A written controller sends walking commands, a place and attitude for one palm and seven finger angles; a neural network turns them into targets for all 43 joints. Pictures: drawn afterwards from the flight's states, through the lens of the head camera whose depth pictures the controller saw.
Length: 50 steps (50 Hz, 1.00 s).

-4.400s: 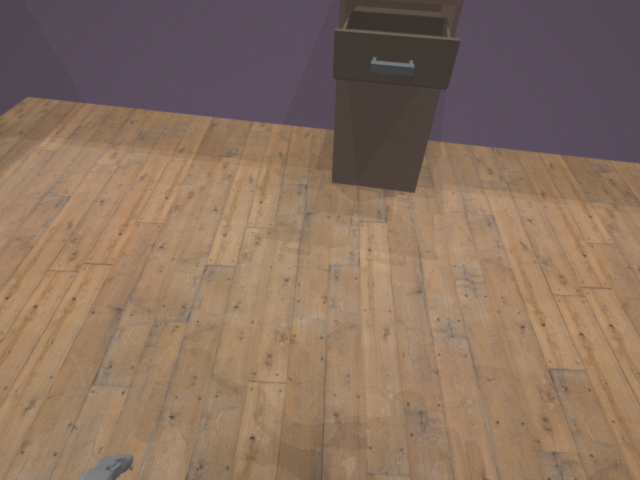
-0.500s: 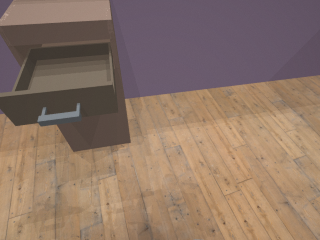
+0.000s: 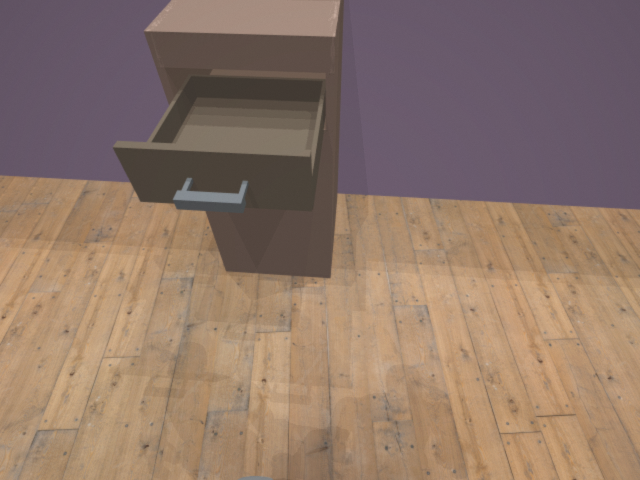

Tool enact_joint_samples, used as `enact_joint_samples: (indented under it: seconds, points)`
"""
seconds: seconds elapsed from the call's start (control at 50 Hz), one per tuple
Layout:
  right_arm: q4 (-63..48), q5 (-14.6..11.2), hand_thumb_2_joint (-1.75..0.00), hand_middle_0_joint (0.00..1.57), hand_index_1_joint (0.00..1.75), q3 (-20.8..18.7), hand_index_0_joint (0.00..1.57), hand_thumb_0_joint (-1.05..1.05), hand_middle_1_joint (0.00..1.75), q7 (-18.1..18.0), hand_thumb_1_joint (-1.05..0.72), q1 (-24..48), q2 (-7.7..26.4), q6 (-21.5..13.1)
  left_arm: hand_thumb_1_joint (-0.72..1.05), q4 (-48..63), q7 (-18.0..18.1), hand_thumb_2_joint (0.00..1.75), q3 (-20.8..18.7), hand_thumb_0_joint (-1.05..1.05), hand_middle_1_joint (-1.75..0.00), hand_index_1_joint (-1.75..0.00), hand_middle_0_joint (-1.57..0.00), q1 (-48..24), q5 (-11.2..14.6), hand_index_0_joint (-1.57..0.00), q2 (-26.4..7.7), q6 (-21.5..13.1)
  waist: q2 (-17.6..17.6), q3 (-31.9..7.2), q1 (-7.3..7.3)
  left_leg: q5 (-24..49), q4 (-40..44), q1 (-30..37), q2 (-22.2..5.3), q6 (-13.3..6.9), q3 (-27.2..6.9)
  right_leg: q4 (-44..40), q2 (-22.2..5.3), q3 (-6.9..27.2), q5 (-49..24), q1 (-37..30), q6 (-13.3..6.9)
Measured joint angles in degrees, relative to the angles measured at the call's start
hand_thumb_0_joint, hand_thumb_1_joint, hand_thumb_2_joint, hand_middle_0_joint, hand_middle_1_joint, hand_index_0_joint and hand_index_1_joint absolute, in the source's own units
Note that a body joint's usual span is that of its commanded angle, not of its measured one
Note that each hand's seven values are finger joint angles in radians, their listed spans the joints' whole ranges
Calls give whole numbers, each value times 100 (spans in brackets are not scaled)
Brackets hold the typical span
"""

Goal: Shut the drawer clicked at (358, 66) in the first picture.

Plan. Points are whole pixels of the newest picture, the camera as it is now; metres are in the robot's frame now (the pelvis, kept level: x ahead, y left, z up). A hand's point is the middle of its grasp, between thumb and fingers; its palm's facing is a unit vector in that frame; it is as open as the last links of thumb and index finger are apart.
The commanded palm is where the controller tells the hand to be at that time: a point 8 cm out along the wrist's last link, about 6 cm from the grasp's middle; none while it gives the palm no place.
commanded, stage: take the last steps up to it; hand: left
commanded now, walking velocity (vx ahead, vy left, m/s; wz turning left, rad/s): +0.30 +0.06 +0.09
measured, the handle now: (213, 193) +0.58 +0.26 -0.03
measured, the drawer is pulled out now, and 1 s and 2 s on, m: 0.29 0.29 0.29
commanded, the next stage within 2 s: come to a stop and stand still in 0.86 s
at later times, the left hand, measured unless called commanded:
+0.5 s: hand (176, 466) +0.16 +0.24 -0.18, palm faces +0.02 -0.98 -0.17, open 7.4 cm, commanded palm none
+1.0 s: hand (217, 394) +0.26 +0.20 -0.17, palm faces +0.08 -0.98 -0.21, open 7.3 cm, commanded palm none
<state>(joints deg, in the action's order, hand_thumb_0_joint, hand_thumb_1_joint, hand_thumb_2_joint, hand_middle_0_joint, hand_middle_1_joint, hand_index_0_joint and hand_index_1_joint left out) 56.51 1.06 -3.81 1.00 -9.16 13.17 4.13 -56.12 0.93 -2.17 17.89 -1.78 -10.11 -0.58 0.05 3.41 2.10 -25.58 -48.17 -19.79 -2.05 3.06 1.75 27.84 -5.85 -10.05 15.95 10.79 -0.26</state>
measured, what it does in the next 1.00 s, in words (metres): walks ahead: left foot, then right foot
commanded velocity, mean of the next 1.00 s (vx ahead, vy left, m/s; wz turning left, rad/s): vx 0.22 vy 0.01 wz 0.00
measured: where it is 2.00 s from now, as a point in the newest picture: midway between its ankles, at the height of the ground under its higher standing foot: outside the picture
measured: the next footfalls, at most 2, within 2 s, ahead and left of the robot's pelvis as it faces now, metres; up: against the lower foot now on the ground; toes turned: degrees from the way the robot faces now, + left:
left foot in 0.10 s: +0.02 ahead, +0.14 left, +0.00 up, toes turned +6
right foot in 0.64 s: +0.30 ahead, -0.07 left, +0.00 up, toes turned -7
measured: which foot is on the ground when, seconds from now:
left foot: up 0.00-0.08, down 0.10-0.64, up 0.66-1.00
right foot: down 0.00-0.10, up 0.12-0.62, down 0.64-1.00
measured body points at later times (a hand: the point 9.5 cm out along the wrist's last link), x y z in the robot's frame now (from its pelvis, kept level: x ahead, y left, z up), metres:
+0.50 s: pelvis +0.10 +0.05 +0.00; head +0.11 +0.06 +0.45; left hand +0.16 +0.29 -0.16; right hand +0.01 -0.17 -0.15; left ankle -0.02 +0.13 -0.74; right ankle +0.20 -0.08 -0.69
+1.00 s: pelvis +0.25 +0.02 +0.00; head +0.25 +0.01 +0.45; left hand +0.26 +0.25 -0.15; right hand +0.31 -0.22 -0.15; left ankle +0.31 +0.16 -0.70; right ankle +0.26 -0.07 -0.74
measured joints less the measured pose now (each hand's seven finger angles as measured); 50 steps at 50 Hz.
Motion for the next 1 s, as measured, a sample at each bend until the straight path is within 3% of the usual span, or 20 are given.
enact_joint_samples:
  seconds: [0.06, 0.1, 0.12, 0.18, 0.24, 0.3, 0.38, 0.46, 0.6, 0.64, 0.68, 0.72, 0.76, 0.88, 1.0]
  points:
    - [-49, -7, -89, 19, 30, 58, 20, 0, 30, 35, -91, 84, -79, -119, 91, -206, -25, 90, -54, 0, -30, -30, -20, 235, -11, -20, -126, 11, -136, -67, 133, 13, 828, 395, 45, -119, 190, 45, -90, -50, 31, 16, 115]
    - [-116, -12, -89, 19, 30, 115, 20, 0, 30, 29, -91, 75, -110, -278, 90, -347, -39, 90, -86, 0, -30, -30, -20, 424, 27, -20, -204, 62, -165, -157, 161, 397, 1769, 823, 53, -221, 268, 291, -123, -73, 172, 109, 212]
    - [-130, -6, -89, 19, 30, 120, 20, 0, 30, 9, -91, 78, -147, -363, 90, -433, -48, 90, -101, 0, -30, -30, -20, 472, 45, -20, -245, 116, -203, -162, 151, 749, 1830, 840, 81, -308, 274, 643, -145, -4, 512, 226, 228]
    - [-130, 18, -89, 19, 30, 197, 20, 0, 30, -54, -91, -67, -303, -481, 91, -656, -56, 90, -115, 0, -30, -30, -20, 544, 17, -19, -318, 280, -290, -197, 136, 635, 1789, 1053, 130, -513, 378, 2141, -35, 382, 1146, 790, 148]
    - [-28, -12, -89, 20, 30, 219, 20, 0, 30, -160, -92, -374, -415, -551, 91, -726, -127, 90, -112, 1, -30, -30, -19, 449, 4, -19, -321, 278, -267, -250, 23, 717, 2269, 1428, 182, -563, 358, 3078, -1, 507, 630, 1352, 129]
    - [154, -43, -89, 20, 30, 216, 20, -1, 30, -213, -94, -690, -397, -625, 91, -645, -156, 90, -95, 1, -30, -30, -19, 233, 12, -19, -282, 206, -277, -214, -33, 878, 2750, 1770, 294, -614, 351, 3425, -37, 637, 51, 1814, 184]
    - [449, -65, -89, 20, 30, 241, 20, -1, 30, -237, -93, -1134, -448, -673, 91, -506, -155, 90, -89, 1, -30, -30, -19, -107, 35, -19, -213, 168, -294, -165, -93, 916, 3147, 2120, 409, -643, 365, 3387, -49, 698, -336, 2202, 248]
    - [706, -39, -89, 20, 30, 250, 20, 0, 30, -262, -92, -1529, -540, -696, 91, -407, -165, 90, -73, 0, -30, -30, -19, -472, 54, -19, -132, 179, -256, -100, -247, 787, 3312, 2395, 447, -610, 370, 2796, -40, 596, -447, 2261, 228]
    - [1040, 21, -89, 20, 30, 259, 20, 0, 30, -273, -91, -2011, -611, -683, 91, -185, -178, 90, -18, 0, -30, -30, -19, -1124, 85, -19, 12, 65, -9, 99, -593, 131, 2976, 2707, 271, -378, 407, 1167, 225, 330, -252, 1698, -102]
    - [1147, -16, -89, 20, 30, 257, 20, 0, 30, -247, -91, -2115, -646, -649, 91, -86, -172, 90, -12, 0, -30, -30, -19, -1216, 67, -19, 19, -105, 44, 126, -587, -268, 2106, 2474, 142, -320, 395, 713, 340, 253, -663, 1344, -288]
    - [1194, -74, -89, 20, 30, 239, 20, 0, 30, -217, -91, -2003, -664, -575, 90, -31, -134, 90, -26, 0, -30, -30, -19, -1280, 88, -19, 54, -276, 101, 221, -566, -404, 108, 1686, 57, -353, 186, 991, 400, 165, -488, 1300, -433]
    - [1152, -93, -89, 20, 30, 186, 20, 0, 30, -202, -91, -1819, -642, -529, 90, -50, -97, 90, -14, 0, -30, -30, -19, -1234, 129, -19, 100, -317, 140, 240, -536, -236, -1418, 913, 20, -405, 32, 895, 456, 93, -264, 1037, -461]
    - [1030, -63, -89, 20, 30, 143, 20, 0, 30, -197, -91, -1569, -585, -489, 90, -123, -42, 90, -5, 0, -30, -30, -20, -1098, 140, -20, 155, -300, 163, 175, -502, 119, -2001, 257, -101, -401, 27, 567, 510, 61, -297, 756, -409]
    - [493, 7, -89, 19, 30, 69, 20, 0, 30, -171, -91, -723, -461, -448, 95, -341, 83, 90, -95, -2, -30, -30, -20, -630, 114, -20, 79, -280, 175, -35, -406, 776, -1105, -823, -448, -208, 62, -287, 628, 72, -529, 212, -439]
    - [329, 6, -89, 19, 30, 37, 20, 1, 30, -131, -94, -243, -287, -455, 93, -596, 1, 90, -31, -1, -30, -30, -20, -180, 72, -20, 111, -211, 133, -161, -164, 998, 387, -597, -418, -98, 140, -569, 646, 144, -469, -105, -330]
